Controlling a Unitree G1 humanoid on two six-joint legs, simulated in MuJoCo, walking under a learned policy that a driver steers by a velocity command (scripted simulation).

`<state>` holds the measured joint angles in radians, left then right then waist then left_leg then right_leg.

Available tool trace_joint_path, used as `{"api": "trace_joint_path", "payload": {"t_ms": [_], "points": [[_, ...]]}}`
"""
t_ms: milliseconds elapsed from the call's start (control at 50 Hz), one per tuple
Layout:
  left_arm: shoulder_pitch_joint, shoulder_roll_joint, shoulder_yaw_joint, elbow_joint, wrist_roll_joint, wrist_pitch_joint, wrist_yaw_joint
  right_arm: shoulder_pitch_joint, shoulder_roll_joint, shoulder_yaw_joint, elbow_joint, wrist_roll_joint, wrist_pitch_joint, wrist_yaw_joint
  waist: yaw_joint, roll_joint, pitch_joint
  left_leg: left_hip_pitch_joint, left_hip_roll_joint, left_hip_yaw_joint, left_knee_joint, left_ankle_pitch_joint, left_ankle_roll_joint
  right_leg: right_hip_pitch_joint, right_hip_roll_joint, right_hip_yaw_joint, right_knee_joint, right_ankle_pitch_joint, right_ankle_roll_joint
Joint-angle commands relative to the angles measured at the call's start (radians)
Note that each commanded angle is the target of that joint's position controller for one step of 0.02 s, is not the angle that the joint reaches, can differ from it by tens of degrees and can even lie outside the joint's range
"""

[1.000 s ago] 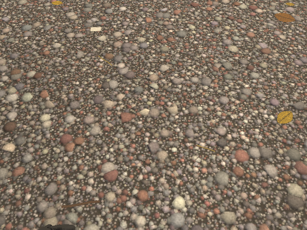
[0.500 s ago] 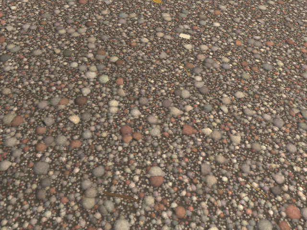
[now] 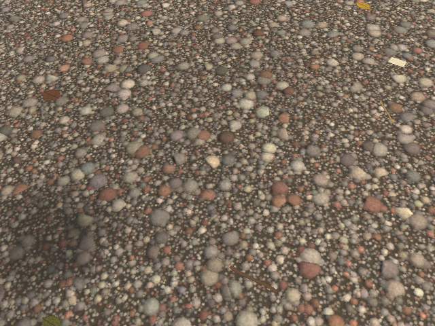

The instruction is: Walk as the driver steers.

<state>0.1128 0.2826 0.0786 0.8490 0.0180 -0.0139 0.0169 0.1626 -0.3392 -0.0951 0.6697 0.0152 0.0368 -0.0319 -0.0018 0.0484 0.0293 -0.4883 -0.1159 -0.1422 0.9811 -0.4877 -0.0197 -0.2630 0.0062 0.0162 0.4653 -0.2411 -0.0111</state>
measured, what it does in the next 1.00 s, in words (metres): steps on the spot, turning left: left foot, then right foot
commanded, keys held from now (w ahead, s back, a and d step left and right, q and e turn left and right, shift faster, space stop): q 1.00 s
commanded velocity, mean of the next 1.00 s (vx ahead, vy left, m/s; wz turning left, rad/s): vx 0.00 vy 0.00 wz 0.60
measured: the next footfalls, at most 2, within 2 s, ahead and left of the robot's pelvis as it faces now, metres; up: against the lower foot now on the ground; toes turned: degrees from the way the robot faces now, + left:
left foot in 0.32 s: +0.02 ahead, +0.16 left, +0.00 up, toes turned +14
right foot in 0.82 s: +0.11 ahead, -0.04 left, +0.00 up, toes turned +34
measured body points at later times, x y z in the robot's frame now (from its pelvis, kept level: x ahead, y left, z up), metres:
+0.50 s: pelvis -0.01 +0.06 +0.00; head +0.03 +0.10 +0.45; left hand +0.05 +0.39 -0.12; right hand +0.23 -0.17 -0.07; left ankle -0.01 +0.15 -0.74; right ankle +0.01 -0.10 -0.65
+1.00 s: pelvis +0.01 +0.04 +0.00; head +0.06 +0.04 +0.45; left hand -0.02 +0.35 -0.09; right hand +0.31 -0.13 -0.09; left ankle -0.08 +0.13 -0.65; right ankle +0.08 -0.06 -0.74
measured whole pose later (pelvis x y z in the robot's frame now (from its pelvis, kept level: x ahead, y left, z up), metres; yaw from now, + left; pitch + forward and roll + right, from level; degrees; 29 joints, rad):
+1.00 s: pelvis +0.01 +0.04 +0.00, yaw +36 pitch +1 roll +0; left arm 0.15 0.27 0.06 0.71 0.01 0.00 0.02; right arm 0.20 -0.37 -0.11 0.61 0.02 0.06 -0.02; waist 0.00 0.05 0.05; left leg -0.53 -0.06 -0.10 1.15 -0.44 -0.08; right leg -0.24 -0.01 -0.02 0.46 -0.25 -0.01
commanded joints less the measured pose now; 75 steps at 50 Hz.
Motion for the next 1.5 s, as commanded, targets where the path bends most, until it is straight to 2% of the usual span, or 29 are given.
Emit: {"api": "trace_joint_path", "payload": {"t_ms": [20,140,280,320,340,360,380,400,440,680,800,820,840,860,880,900,940,1060,1100,1160,1220,1240,1260,1280,1300,1320,1360,1400,1500], "points": [[-0.084,0.122,0.018,-0.09,-0.014,-0.006,0.016,0.07,-0.117,-0.044,-0.038,0.001,0.009,0.0,-0.025,-0.178,-0.062,-0.155,0.075,0.007,0.254,0.047,-0.051,0.152,-0.275,0.19,-0.137,0.388,-0.185],[0.005,0.18,0.032,-0.084,-0.008,0.019,0.031,-0.04,-0.053,-0.01,-0.122,0.005,0.008,0.016,0.05,-0.215,-0.08,-0.12,0.151,0.11,-0.015,0.107,-0.081,0.248,-0.291,0.071,-0.16,0.398,-0.216],[-0.02,0.229,0.049,-0.096,-0.045,0.02,0.001,0.017,-0.069,-0.018,-0.137,0.005,0.022,0.047,0.01,-0.225,-0.081,0.147,0.138,0.211,-0.384,0.202,0.004,0.17,-0.325,-0.018,-0.078,0.361,-0.154],[0.043,0.172,0.036,-0.068,-0.047,0.016,-0.007,0.106,-0.109,-0.042,-0.106,0.002,0.022,0.038,-0.023,-0.116,-0.111,0.379,0.118,0.173,-0.579,0.426,0.072,0.046,-0.262,-0.111,0.113,0.213,-0.048],[0.044,0.101,0.012,-0.095,0.002,0.014,-0.013,0.15,-0.228,-0.072,-0.117,0.0,0.017,0.019,-0.015,0.172,-0.133,0.566,0.357,-0.165,-0.607,0.793,0.164,-0.223,-0.145,-0.197,0.43,-0.188,0.049],[-0.021,0.097,0.009,-0.151,0.008,0.009,-0.006,0.123,-0.267,-0.065,-0.151,-0.03,-0.006,0.026,-0.023,0.26,-0.163,0.527,0.536,-0.402,-0.601,0.952,0.379,-0.408,-0.021,-0.079,0.664,-0.469,0.089],[-0.078,0.151,0.024,-0.16,-0.011,0.009,0.001,0.135,-0.21,-0.053,-0.144,-0.039,-0.03,0.039,-0.072,0.137,-0.19,0.499,0.494,-0.35,-0.627,0.845,0.388,-0.413,-0.043,0.019,0.761,-0.429,0.08],[-0.081,0.16,0.029,-0.162,-0.027,0.011,0.005,0.097,-0.183,-0.042,-0.133,-0.032,-0.044,0.038,-0.04,0.114,-0.142,0.463,0.427,-0.258,-0.629,0.754,0.325,-0.415,-0.061,0.037,0.762,-0.34,0.061],[-0.044,0.172,0.038,-0.136,-0.013,0.018,0.018,0.011,-0.139,-0.027,-0.139,-0.004,-0.042,0.027,0.001,0.077,-0.107,0.399,0.348,-0.18,-0.631,0.646,0.244,-0.388,-0.075,0.049,0.692,-0.206,0.059],[-0.053,0.125,0.023,-0.173,-0.021,0.002,-0.003,0.007,-0.161,-0.029,-0.159,-0.012,-0.019,0.008,-0.015,0.105,-0.102,0.304,0.283,-0.305,-0.618,0.44,0.256,-0.211,0.018,0.073,0.304,-0.127,0.084],[0.031,0.128,0.031,-0.172,-0.024,-0.022,-0.024,-0.048,-0.15,-0.026,-0.174,0.011,-0.001,0.011,0.035,0.106,-0.131,0.293,0.223,-0.379,-0.524,0.525,0.198,-0.005,0.034,0.054,-0.039,0.018,0.037],[0.062,0.161,0.042,-0.167,-0.015,-0.023,-0.022,-0.034,-0.125,-0.019,-0.175,0.012,0.0,0.007,0.036,0.062,-0.146,0.219,0.18,-0.343,-0.469,0.406,0.149,0.108,-0.047,0.1,-0.102,0.128,0.006],[0.064,0.223,0.052,-0.181,0.0,-0.015,-0.013,0.03,-0.064,-0.004,-0.168,-0.002,0.0,0.008,-0.007,-0.161,-0.167,0.087,0.062,-0.186,-0.25,0.066,0.083,0.219,-0.262,0.289,-0.136,0.276,-0.077],[0.058,0.255,0.056,-0.174,0.026,-0.012,-0.016,0.018,-0.121,-0.024,-0.192,0.006,-0.009,0.006,-0.015,-0.352,-0.097,-0.094,-0.035,-0.032,-0.057,-0.185,0.029,0.156,-0.406,0.504,-0.17,0.393,-0.249],[0.015,0.201,0.042,-0.202,0.015,-0.016,-0.011,0.046,-0.19,-0.047,-0.169,-0.008,-0.013,0.005,-0.019,-0.247,-0.083,-0.11,0.042,-0.042,0.125,-0.138,-0.008,0.135,-0.42,0.463,-0.163,0.383,-0.282],[-0.026,0.154,0.029,-0.212,0.006,-0.014,-0.003,0.053,-0.199,-0.056,-0.144,0.0,-0.008,0.007,-0.031,-0.194,-0.069,-0.11,0.055,-0.029,0.187,-0.069,-0.025,0.117,-0.355,0.355,-0.147,0.354,-0.237],[-0.051,0.133,0.021,-0.223,-0.014,-0.007,0.009,0.067,-0.147,-0.047,-0.121,0.002,0.011,0.005,-0.024,-0.168,-0.043,-0.147,0.071,-0.003,0.262,0.027,-0.062,0.135,-0.28,0.229,-0.134,0.33,-0.194],[0.039,0.181,0.036,-0.209,-0.005,0.022,0.023,-0.041,-0.064,-0.01,-0.175,0.006,0.01,0.023,0.051,-0.212,-0.082,-0.119,0.139,0.103,0.015,0.069,-0.094,0.254,-0.284,0.092,-0.135,0.418,-0.222],[0.056,0.208,0.047,-0.206,-0.017,0.025,0.015,-0.05,-0.053,0.001,-0.183,0.006,0.009,0.033,0.069,-0.214,-0.1,-0.042,0.156,0.145,-0.092,0.076,-0.075,0.22,-0.296,0.071,-0.179,0.198,-0.217],[0.055,0.228,0.053,-0.201,-0.036,0.013,-0.002,-0.039,-0.066,0.0,-0.186,0.011,0.005,0.047,0.062,-0.237,-0.061,0.061,0.151,0.195,-0.234,0.075,-0.024,0.134,-0.308,0.061,-0.228,-0.08,-0.195],[0.024,0.209,0.042,-0.187,-0.058,0.006,-0.016,0.059,-0.057,-0.007,-0.146,-0.003,-0.003,0.048,-0.017,-0.19,-0.061,0.27,0.098,0.229,-0.538,0.233,0.038,0.082,-0.282,-0.001,-0.081,0.152,-0.144],[0.055,0.156,0.023,-0.172,-0.053,0.002,-0.02,0.128,-0.087,-0.02,-0.122,-0.002,-0.004,0.04,-0.04,-0.125,-0.105,0.433,0.103,0.184,-0.609,0.321,0.062,0.011,-0.238,-0.063,0.05,0.159,-0.086],[0.057,0.067,-0.011,-0.202,-0.002,-0.005,-0.027,0.184,-0.174,-0.037,-0.128,-0.007,-0.007,0.025,-0.037,0.131,-0.168,0.628,0.333,-0.122,-0.625,0.644,0.119,-0.197,-0.146,-0.155,0.349,-0.147,0.018],[0.006,0.083,-0.01,-0.248,0.007,-0.011,-0.019,0.163,-0.244,-0.043,-0.149,-0.026,-0.022,0.027,-0.038,0.255,-0.14,0.572,0.534,-0.378,-0.637,0.752,0.332,-0.418,-0.029,-0.112,0.543,-0.427,0.068],[-0.017,0.158,0.011,-0.238,-0.014,-0.01,-0.014,0.175,-0.173,-0.025,-0.143,-0.028,-0.042,0.034,-0.08,0.142,-0.15,0.541,0.512,-0.319,-0.641,0.787,0.371,-0.412,-0.068,-0.021,0.671,-0.426,0.076],[-0.006,0.165,0.016,-0.23,-0.027,-0.006,-0.019,0.139,-0.131,-0.007,-0.123,-0.025,-0.053,0.035,-0.048,0.133,-0.118,0.518,0.451,-0.216,-0.632,0.777,0.326,-0.413,-0.086,-0.002,0.685,-0.362,0.071],[0.014,0.166,0.02,-0.199,-0.017,0.003,-0.015,0.045,-0.099,0.006,-0.121,-0.008,-0.054,0.029,-0.014,0.085,-0.071,0.476,0.368,-0.11,-0.649,0.753,0.246,-0.395,-0.103,0.003,0.613,-0.208,0.075],[0.056,0.134,0.012,-0.173,-0.016,0.009,-0.019,0.001,-0.064,0.024,-0.118,-0.023,-0.055,0.018,0.022,0.08,-0.087,0.412,0.327,-0.031,-0.652,0.873,0.232,-0.282,-0.09,-0.005,0.571,-0.084,0.089],[0.013,0.087,-0.011,-0.182,-0.014,0.02,-0.015,-0.001,-0.073,0.023,-0.079,-0.028,-0.047,0.015,-0.001,0.086,-0.08,0.377,0.304,0.015,-0.634,0.879,0.232,-0.137,-0.068,-0.023,0.296,-0.042,0.09]]}}
Keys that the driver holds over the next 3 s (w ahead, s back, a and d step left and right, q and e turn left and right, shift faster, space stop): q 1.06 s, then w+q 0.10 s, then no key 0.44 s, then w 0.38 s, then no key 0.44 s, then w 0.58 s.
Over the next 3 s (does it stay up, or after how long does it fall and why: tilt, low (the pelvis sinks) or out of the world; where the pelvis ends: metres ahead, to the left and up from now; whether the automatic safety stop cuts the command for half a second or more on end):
stays up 0.29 0.36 0.00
